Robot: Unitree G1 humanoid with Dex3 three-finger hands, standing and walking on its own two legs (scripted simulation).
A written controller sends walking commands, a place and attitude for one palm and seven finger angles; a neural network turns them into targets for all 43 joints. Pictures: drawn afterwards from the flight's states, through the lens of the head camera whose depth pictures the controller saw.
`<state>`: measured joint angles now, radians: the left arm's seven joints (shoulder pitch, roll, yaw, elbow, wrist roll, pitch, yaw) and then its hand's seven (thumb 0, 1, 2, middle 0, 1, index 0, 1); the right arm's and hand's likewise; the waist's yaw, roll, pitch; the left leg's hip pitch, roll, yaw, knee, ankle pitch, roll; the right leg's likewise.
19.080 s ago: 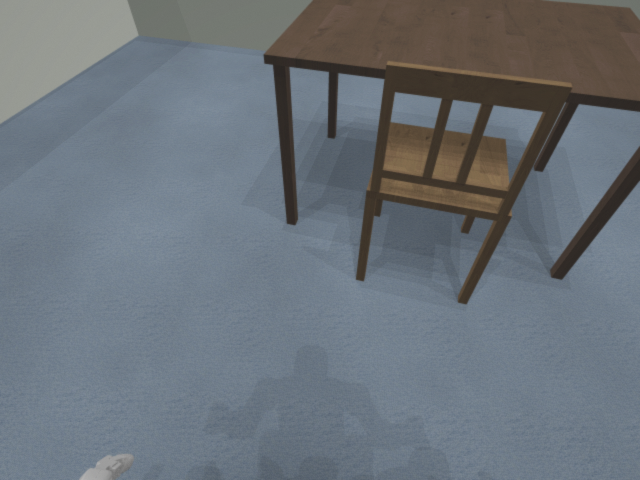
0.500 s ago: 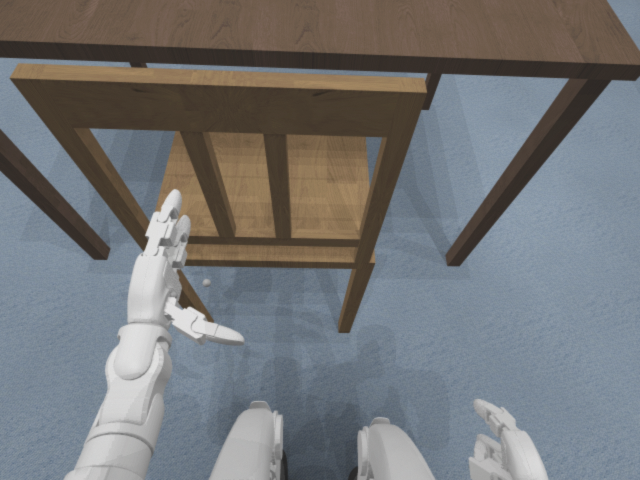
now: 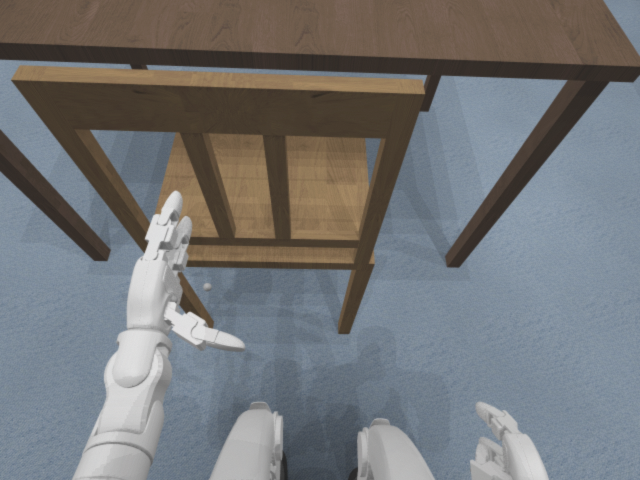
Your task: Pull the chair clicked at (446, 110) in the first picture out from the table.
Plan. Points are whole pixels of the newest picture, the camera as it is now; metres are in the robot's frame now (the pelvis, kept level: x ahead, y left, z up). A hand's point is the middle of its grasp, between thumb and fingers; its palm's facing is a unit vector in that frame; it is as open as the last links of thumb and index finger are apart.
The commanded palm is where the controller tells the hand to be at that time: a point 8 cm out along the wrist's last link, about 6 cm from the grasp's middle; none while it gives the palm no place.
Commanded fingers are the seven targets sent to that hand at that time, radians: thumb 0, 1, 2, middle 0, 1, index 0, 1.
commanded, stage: push the fingers through the gap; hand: left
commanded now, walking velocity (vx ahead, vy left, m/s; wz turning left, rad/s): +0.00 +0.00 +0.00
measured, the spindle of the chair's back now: (213, 189) +0.49 +0.17 +0.01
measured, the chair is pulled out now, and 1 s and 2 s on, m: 0.00 0.00 0.00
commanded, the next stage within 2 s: hook a spindle and tug to test in 1.54 s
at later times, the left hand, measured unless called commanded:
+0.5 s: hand (215, 245) +0.40 +0.15 +0.02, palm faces +0.01 -1.00 -0.04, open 16.9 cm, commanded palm +0.38 +0.20 +0.02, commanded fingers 0.00 -0.50 0.30 -0.06 -0.08 -0.06 -0.08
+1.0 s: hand (222, 216) +0.44 +0.14 +0.02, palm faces +0.02 -1.00 -0.04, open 16.9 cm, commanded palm +0.42 +0.19 +0.02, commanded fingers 0.00 -0.50 0.30 -0.06 -0.08 -0.06 -0.08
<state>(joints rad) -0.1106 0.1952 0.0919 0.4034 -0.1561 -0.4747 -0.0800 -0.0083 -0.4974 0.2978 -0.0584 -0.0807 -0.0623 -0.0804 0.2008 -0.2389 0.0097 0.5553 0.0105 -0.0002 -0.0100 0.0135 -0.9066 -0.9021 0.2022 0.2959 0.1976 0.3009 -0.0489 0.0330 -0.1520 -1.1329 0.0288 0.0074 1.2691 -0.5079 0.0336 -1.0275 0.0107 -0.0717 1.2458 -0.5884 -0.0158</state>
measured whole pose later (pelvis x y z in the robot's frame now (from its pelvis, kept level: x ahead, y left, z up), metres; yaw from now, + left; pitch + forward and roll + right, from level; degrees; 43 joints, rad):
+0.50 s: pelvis +0.00 +0.00 +0.00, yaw +0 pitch +23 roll -3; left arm -0.35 0.22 0.14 0.61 -0.13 -0.47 -0.05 -0.01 -0.50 0.30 -0.06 -0.08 -0.06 -0.08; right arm 0.23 -0.24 0.01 0.59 0.00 0.01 0.00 0.01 -0.91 -0.90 0.20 0.30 0.20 0.30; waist -0.08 0.04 -0.15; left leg -1.16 0.03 0.01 1.27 -0.51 0.04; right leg -1.06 0.01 -0.07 1.25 -0.58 -0.01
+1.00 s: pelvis +0.00 +0.00 +0.00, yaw -1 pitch +24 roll -3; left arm -0.53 0.25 0.22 0.81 -0.11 -0.50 -0.05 -0.01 -0.50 0.30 -0.06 -0.08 -0.06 -0.08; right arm 0.26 -0.24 0.01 0.61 0.00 0.04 0.01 0.01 -0.91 -0.90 0.20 0.30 0.20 0.30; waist -0.11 0.04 -0.15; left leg -1.19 0.04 0.02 1.27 -0.50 0.04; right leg -1.09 0.02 -0.06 1.25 -0.58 -0.01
